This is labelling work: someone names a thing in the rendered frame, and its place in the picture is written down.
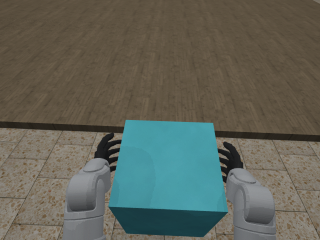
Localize robot right forearm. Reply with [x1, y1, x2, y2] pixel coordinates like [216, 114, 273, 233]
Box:
[225, 168, 276, 240]

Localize left robot hand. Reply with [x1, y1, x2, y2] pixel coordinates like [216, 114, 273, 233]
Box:
[94, 132, 122, 172]

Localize robot left forearm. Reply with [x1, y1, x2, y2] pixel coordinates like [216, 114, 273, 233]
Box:
[62, 158, 111, 240]

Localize right robot hand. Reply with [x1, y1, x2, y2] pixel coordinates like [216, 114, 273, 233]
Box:
[217, 141, 244, 183]

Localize carton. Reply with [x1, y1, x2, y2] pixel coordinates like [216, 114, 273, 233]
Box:
[108, 120, 228, 237]

